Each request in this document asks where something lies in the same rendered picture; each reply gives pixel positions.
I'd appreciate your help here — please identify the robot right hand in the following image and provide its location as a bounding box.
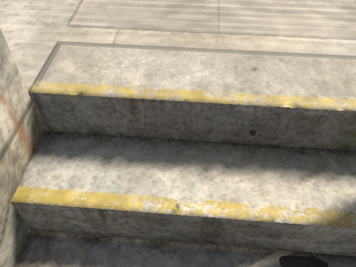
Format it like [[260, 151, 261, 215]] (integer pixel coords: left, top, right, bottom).
[[279, 255, 328, 267]]

